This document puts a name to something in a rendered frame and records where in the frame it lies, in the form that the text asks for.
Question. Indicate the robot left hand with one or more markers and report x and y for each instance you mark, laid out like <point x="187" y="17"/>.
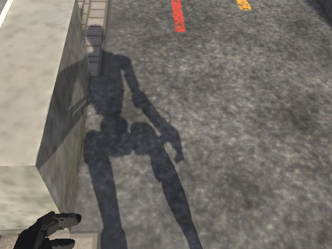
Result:
<point x="35" y="236"/>

